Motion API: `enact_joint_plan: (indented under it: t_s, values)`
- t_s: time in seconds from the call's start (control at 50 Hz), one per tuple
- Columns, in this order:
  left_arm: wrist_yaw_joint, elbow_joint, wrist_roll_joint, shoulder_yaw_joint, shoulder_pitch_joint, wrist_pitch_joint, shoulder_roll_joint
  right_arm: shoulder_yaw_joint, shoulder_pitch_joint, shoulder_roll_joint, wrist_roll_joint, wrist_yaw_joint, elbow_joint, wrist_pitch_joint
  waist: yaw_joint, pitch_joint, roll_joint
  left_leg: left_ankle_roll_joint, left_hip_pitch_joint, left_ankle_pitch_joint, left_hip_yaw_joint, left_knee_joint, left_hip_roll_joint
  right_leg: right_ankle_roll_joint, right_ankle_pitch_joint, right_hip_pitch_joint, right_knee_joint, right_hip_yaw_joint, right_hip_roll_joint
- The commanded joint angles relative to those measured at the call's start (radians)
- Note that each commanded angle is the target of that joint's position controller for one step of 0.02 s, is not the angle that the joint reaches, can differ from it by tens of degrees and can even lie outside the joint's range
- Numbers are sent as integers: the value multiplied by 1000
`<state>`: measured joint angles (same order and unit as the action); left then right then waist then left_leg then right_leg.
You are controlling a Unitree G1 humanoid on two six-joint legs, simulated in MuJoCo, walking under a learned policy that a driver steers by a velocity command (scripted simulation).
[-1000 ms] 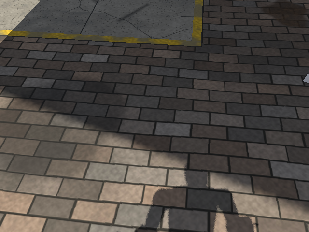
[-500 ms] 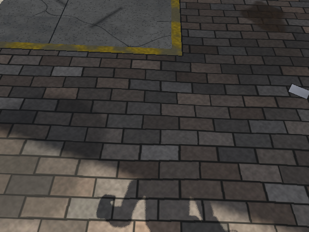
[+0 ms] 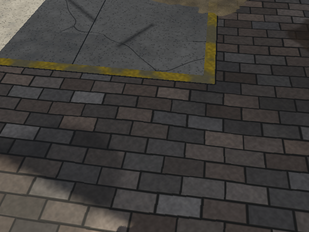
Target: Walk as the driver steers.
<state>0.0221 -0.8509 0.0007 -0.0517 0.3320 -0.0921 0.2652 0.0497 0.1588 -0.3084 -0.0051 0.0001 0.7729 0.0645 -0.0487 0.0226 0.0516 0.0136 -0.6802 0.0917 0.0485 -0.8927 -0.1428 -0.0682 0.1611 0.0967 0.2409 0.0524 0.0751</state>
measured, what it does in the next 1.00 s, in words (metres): walks ahead: left foot, then right foot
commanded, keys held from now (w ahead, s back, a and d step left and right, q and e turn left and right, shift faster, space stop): w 0.16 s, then no key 0.84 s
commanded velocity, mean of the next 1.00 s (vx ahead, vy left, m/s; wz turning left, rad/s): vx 0.20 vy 0.00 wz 0.00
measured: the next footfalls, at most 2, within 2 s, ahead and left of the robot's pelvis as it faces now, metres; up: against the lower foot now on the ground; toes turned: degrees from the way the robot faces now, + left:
left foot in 0.22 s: +0.33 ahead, +0.15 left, +0.00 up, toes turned +2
right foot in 0.62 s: +0.34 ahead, -0.09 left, +0.00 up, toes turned +0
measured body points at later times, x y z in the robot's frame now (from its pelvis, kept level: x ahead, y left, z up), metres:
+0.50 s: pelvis +0.23 +0.07 -0.01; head +0.27 +0.09 +0.44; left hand +0.35 +0.34 -0.14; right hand +0.34 -0.19 -0.12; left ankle +0.29 +0.15 -0.75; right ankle +0.27 -0.10 -0.71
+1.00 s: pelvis +0.30 +0.05 -0.01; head +0.31 +0.04 +0.44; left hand +0.39 +0.31 -0.15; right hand +0.39 -0.22 -0.15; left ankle +0.29 +0.15 -0.75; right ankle +0.30 -0.09 -0.75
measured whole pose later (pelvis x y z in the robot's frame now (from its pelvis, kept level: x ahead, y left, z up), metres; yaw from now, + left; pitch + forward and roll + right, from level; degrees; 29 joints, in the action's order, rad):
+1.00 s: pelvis +0.30 +0.05 -0.01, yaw +0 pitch -1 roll +0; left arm -0.03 -1.02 0.00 -0.04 0.14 0.00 0.24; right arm 0.03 0.15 -0.25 0.01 0.02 0.98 -0.01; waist 0.00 0.04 0.00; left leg -0.02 -0.17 0.27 -0.05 -0.47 0.01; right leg 0.02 0.26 0.21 0.49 -0.02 -0.03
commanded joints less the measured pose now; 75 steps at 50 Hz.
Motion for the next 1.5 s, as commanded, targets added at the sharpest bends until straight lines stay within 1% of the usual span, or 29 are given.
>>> enact_joint_plan:
  t_s: [0.02,0.08,0.14,0.18,0.2,0.22,0.24,0.26,0.28,0.3,0.32,0.34,0.36,0.4,0.46,0.52,0.56,0.6,0.62,0.64,0.66,0.68,0.7,0.72,0.8,0.98,1.2,1.48,1.5]
  values:
    - [-14,58,7,-34,-50,-13,163,-1,-54,-24,1,-9,-65,17,13,35,-96,5,56,-178,-27,192,16,-144,-195,77,-137,-111,-234]
    - [-16,22,17,-38,19,-2,185,-6,-148,-23,-9,-24,-96,25,-27,50,-93,-4,62,-214,-38,301,42,-140,-164,-1,-117,-116,-267]
    - [-23,-4,22,-43,43,17,194,-1,-192,-44,-11,-41,-126,31,-22,55,-102,-38,31,-131,-23,363,54,-122,-212,-123,-55,-136,-322]
    - [-29,-11,20,-47,26,31,202,8,-152,-67,-5,-46,-122,34,13,31,-119,-65,98,-55,-35,391,79,-96,-371,-173,24,-135,-330]
    - [-32,-8,17,-48,2,39,209,21,-71,-89,4,-44,-102,36,63,-23,-129,-83,218,-56,-69,416,118,-73,-564,-177,131,-114,-302]
    - [-36,-5,12,-40,-2,45,191,42,64,-131,14,-38,-61,39,127,-121,-112,-111,421,-161,-88,436,133,-35,-654,-136,312,-78,-242]
    - [-41,24,-14,-17,15,43,139,56,205,-201,34,-29,-37,39,161,-283,-2,-166,727,-502,75,360,-38,14,-370,50,596,-41,-172]
    - [-27,2,-12,19,198,29,19,63,221,-252,34,-32,-22,29,81,-430,270,-362,1070,-604,476,390,-286,85,442,426,959,-61,10]
    - [-25,-33,6,-7,164,19,135,45,245,-160,15,-35,-32,21,142,-474,134,-346,1040,-551,519,442,-257,84,508,464,1062,-220,-7]
    - [-25,-2,33,-19,62,17,171,32,167,-128,11,-33,-39,19,130,-317,88,-308,921,-573,359,456,-224,78,461,531,1072,-201,-52]
    - [-32,13,26,-15,2,21,157,24,92,-106,10,-31,-44,19,99,-229,10,-280,790,-596,268,480,-179,85,390,527,1015,-154,-105]
    - [-40,18,10,-19,-38,31,152,15,41,-75,11,-30,-44,18,77,-156,-19,-265,664,-606,209,517,-146,93,337,497,951,-135,-135]
    - [-43,15,7,-20,-19,47,136,10,14,-59,23,-30,-39,21,37,-146,13,-254,571,-615,168,546,-125,97,290,408,902,-142,-163]
    - [-50,-3,5,-11,24,73,89,4,-28,-42,34,-33,-24,28,-2,-147,39,-261,463,-636,97,587,-95,113,243,293,790,-128,-167]
    - [-62,3,-7,-3,-15,90,70,11,-63,-73,32,-23,1,25,-7,-153,53,-256,411,-596,28,609,-70,123,153,212,584,-109,-163]
    - [-62,4,-5,-10,-74,105,93,13,-44,-91,27,-12,33,5,22,-146,49,-241,406,-321,36,642,-67,118,53,168,472,-100,-156]
    - [-62,9,-4,-14,-116,112,99,8,-42,-82,25,-10,51,-8,35,-103,43,-230,388,-84,61,658,-65,106,50,153,403,-100,-155]
    - [-62,4,-13,-14,-126,108,90,-1,-56,-64,14,-8,62,-18,19,-66,27,-191,362,127,67,641,-35,86,-14,89,261,-80,-142]
    - [-63,4,-23,-15,-135,104,97,-10,-30,-41,13,-8,77,-20,19,-48,6,-152,351,185,63,624,-5,74,-84,53,185,-98,-154]
    - [-66,8,-27,-19,-137,100,127,-17,2,-24,23,-8,89,-19,35,-48,-34,-111,339,223,48,586,32,58,-193,14,161,-151,-207]
    - [-71,4,-11,-33,-169,100,195,-12,78,-30,27,-10,98,-16,106,-47,-143,-78,324,243,4,576,98,27,-191,12,197,-165,-225]
    - [-63,-11,-2,-31,-172,99,151,-13,48,-34,28,-5,103,-22,77,-47,-162,-55,400,212,-44,553,126,26,-44,94,179,-150,-194]
    - [-58,-17,-8,-21,-176,95,109,-11,14,-43,25,0,101,-29,64,-32,-143,-50,431,182,-52,533,125,42,-5,132,161,-145,-179]
    - [-55,-24,-13,-16,-189,90,96,-12,3,-34,21,7,103,-37,66,-34,-140,-54,448,146,-51,521,120,56,-38,137,158,-138,-173]
    - [-52,-64,-6,-15,-178,72,104,-9,3,-44,19,13,122,-50,58,-59,-115,-60,486,2,-46,497,109,63,-177,92,192,-119,-159]
    - [-59,-134,-2,-11,-194,82,101,-4,1,-44,11,19,178,-64,53,-58,-57,-49,520,-79,-49,483,103,52,-217,63,201,-101,-141]
    - [-63,-196,-4,-7,-206,94,87,-6,14,-46,11,29,235,-65,51,-24,-53,-44,507,-20,-47,502,99,58,-142,65,177,-85,-123]
    - [-69,-249,-4,0,-179,97,71,-16,56,-24,11,34,281,-59,48,7,-51,-45,479,78,-43,533,100,66,-53,88,155,-76,-114]
    - [-70,-260,-4,3,-158,98,60,-16,76,-19,11,35,292,-60,49,-14,-43,-50,487,191,-45,545,105,65,42,84,161,-59,-99]
Velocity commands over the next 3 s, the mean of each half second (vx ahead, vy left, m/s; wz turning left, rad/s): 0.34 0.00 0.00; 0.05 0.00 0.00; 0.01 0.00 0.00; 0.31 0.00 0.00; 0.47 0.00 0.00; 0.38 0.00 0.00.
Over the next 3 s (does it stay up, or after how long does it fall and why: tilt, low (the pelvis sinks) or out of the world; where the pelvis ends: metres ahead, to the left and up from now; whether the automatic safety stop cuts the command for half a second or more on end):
stays up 0.97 -0.04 -0.01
